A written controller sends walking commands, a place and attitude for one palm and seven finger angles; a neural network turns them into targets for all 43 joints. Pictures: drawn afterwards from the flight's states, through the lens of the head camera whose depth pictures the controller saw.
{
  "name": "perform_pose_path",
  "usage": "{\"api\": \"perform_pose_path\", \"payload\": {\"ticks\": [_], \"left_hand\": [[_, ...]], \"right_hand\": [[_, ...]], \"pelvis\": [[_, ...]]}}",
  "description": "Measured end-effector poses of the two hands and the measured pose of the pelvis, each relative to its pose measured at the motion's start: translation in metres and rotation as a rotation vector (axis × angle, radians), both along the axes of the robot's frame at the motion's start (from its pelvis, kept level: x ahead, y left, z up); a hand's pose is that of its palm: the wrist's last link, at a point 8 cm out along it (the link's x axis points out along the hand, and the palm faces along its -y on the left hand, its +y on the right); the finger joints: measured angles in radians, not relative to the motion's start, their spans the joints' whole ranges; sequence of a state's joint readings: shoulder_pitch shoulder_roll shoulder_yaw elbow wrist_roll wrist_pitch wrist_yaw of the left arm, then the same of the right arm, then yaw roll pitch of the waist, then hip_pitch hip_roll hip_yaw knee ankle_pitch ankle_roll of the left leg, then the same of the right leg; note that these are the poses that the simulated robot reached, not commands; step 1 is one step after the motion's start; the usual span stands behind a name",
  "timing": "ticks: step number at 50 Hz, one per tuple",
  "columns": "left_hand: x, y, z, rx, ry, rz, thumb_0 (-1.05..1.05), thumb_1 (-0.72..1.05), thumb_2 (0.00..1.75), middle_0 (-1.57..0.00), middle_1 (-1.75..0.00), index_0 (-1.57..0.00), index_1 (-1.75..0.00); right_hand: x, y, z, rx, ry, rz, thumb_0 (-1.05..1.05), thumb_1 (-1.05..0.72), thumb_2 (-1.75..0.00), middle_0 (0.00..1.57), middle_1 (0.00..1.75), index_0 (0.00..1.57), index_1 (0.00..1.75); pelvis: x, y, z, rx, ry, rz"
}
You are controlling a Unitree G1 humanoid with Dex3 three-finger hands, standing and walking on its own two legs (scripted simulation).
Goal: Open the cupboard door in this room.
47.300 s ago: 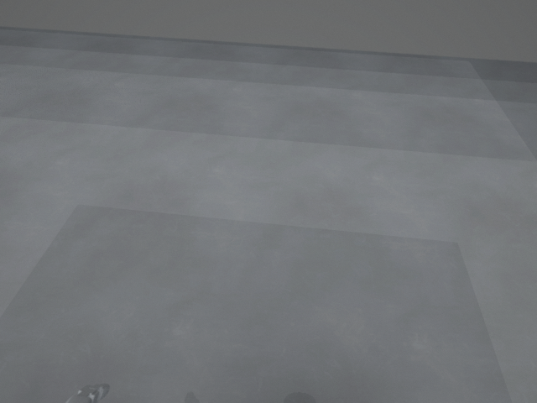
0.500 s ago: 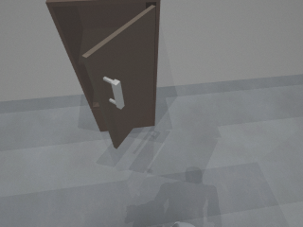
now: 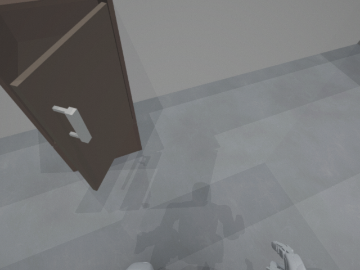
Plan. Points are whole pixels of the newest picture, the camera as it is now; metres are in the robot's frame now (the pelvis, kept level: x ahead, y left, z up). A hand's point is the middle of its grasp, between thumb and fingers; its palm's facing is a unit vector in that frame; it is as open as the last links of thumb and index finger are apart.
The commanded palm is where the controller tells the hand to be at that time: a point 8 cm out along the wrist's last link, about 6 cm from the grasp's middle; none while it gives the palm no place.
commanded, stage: walk to a spot facing it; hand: left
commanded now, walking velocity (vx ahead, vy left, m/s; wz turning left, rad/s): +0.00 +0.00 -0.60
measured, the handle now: (72, 124) +0.44 +0.34 -0.02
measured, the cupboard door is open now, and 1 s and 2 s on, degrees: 51 51 51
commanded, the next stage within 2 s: none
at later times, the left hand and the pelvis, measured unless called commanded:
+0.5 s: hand (128, 247) +0.17 +0.14 -0.15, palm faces -0.30 -0.90 -0.31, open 7.4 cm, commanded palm none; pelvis +0.01 -0.03 +0.00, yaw -18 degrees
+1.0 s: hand (175, 196) +0.32 +0.04 -0.16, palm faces -0.60 -0.79 -0.16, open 7.4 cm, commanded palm none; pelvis +0.12 -0.06 +0.01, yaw -36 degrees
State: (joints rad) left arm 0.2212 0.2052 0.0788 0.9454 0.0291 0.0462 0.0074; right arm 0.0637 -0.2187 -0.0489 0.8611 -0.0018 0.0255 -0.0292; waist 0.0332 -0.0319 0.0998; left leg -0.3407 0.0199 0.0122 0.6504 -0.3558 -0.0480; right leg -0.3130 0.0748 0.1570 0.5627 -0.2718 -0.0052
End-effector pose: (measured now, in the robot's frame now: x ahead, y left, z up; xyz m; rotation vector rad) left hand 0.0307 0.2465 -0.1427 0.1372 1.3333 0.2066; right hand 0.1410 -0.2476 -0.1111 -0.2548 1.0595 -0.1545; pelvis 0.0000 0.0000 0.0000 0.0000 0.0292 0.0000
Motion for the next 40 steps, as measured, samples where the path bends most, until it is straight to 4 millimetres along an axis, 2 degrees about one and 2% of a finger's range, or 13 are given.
{"api": "perform_pose_path", "payload": {"ticks": [2, 4, 11, 15, 18, 21, 26, 30, 34, 37, 40], "left_hand": [[0.010, 0.006, -0.009, -0.014, -0.009, -0.016, 0.00, 0.90, 0.90, -0.20, -0.30, -0.20, -0.30], [0.023, 0.010, -0.009, -0.020, -0.021, -0.046, 0.01, 0.90, 0.90, -0.20, -0.30, -0.20, -0.30], [0.076, 0.011, 0.011, -0.005, -0.071, -0.172, 0.01, 0.91, 0.90, -0.20, -0.30, -0.19, -0.30], [0.108, -0.005, 0.018, 0.025, -0.088, -0.273, 0.00, 0.91, 0.90, -0.19, -0.30, -0.19, -0.30], [0.133, -0.023, 0.018, 0.059, -0.128, -0.347, 0.00, 0.91, 0.90, -0.19, -0.30, -0.19, -0.30], [0.146, -0.040, 0.023, 0.081, -0.150, -0.390, 0.00, 0.91, 0.90, -0.19, -0.30, -0.19, -0.30], [0.151, -0.060, 0.028, 0.073, -0.137, -0.434, 0.00, 0.91, 0.90, -0.20, -0.30, -0.20, -0.30], [0.154, -0.071, 0.025, 0.030, -0.118, -0.465, 0.00, 0.90, 0.90, -0.20, -0.30, -0.20, -0.30], [0.161, -0.072, 0.016, -0.016, -0.099, -0.482, 0.00, 0.90, 0.90, -0.20, -0.30, -0.20, -0.30], [0.175, -0.068, 0.002, -0.043, -0.075, -0.498, 0.00, 0.90, 0.90, -0.20, -0.30, -0.20, -0.30], [0.197, -0.073, -0.001, -0.054, -0.044, -0.545, 0.01, 0.90, 0.90, -0.20, -0.30, -0.20, -0.30]], "right_hand": [[-0.007, 0.003, -0.001, -0.020, -0.015, -0.011, 0.00, -0.90, -0.90, 0.20, 0.29, 0.20, 0.30], [-0.023, 0.005, 0.002, -0.029, 0.013, -0.020, 0.00, -0.90, -0.90, 0.20, 0.29, 0.20, 0.30], [-0.088, 0.000, 0.000, -0.008, 0.145, -0.126, 0.00, -0.90, -0.90, 0.20, 0.30, 0.21, 0.30], [-0.127, -0.013, -0.013, 0.028, 0.198, -0.224, 0.00, -0.90, -0.90, 0.20, 0.30, 0.21, 0.30], [-0.156, -0.029, -0.032, 0.057, 0.235, -0.300, 0.00, -0.90, -0.90, 0.20, 0.30, 0.21, 0.30], [-0.174, -0.042, -0.040, 0.063, 0.280, -0.367, 0.00, -0.90, -0.90, 0.20, 0.30, 0.20, 0.30], [-0.174, -0.051, -0.027, 0.063, 0.250, -0.424, 0.01, -0.90, -0.90, 0.20, 0.29, 0.20, 0.30], [-0.159, -0.050, -0.016, 0.063, 0.182, -0.446, 0.01, -0.91, -0.90, 0.19, 0.29, 0.20, 0.30], [-0.138, -0.045, -0.007, 0.050, 0.118, -0.460, 0.01, -0.90, -0.90, 0.20, 0.29, 0.20, 0.30], [-0.125, -0.039, -0.007, 0.019, 0.068, -0.479, 0.00, -0.90, -0.90, 0.20, 0.29, 0.20, 0.30], [-0.131, -0.026, -0.002, 0.012, 0.077, -0.519, 0.00, -0.90, -0.90, 0.20, 0.29, 0.20, 0.30]], "pelvis": [[0.001, 0.006, -0.006, -0.016, 0.000, -0.016], [0.001, 0.007, -0.003, -0.012, -0.010, -0.045], [0.005, 0.003, 0.008, -0.033, -0.003, -0.135], [0.007, -0.007, 0.005, -0.026, -0.003, -0.196], [0.011, -0.021, -0.008, 0.000, -0.003, -0.237], [0.010, -0.026, -0.008, -0.007, -0.012, -0.271], [0.013, -0.031, 0.002, 0.015, -0.018, -0.330], [0.021, -0.031, 0.006, 0.016, -0.017, -0.372], [0.038, -0.026, 0.005, 0.009, -0.010, -0.413], [0.055, -0.020, -0.003, -0.010, 0.007, -0.448], [0.070, -0.021, 0.000, -0.014, 0.006, -0.493]]}}
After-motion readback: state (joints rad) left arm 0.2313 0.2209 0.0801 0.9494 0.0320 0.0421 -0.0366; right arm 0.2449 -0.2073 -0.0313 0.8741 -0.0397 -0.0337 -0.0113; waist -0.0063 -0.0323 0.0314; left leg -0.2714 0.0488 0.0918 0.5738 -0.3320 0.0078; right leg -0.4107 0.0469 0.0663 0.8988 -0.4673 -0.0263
